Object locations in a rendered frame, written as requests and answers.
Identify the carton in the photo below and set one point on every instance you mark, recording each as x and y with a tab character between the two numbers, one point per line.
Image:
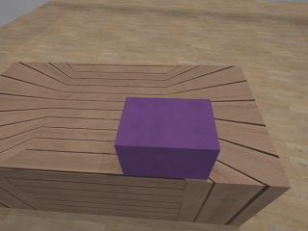
167	137

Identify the pedestal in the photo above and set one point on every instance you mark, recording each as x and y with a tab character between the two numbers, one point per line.
58	126

